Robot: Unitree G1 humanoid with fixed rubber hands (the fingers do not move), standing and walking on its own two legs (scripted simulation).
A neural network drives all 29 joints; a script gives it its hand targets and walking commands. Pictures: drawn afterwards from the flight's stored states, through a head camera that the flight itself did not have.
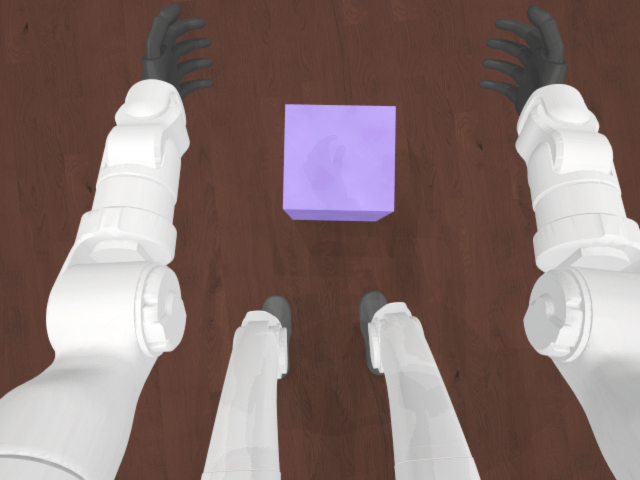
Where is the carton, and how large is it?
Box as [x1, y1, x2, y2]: [283, 104, 395, 220]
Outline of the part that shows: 285,104 283,209 293,219 376,220 393,211 395,106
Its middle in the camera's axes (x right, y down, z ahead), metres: +0.04 -0.15 +0.86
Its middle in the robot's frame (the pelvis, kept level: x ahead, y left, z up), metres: +0.52 -0.04 -0.52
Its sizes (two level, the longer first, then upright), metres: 0.210 0.200 0.250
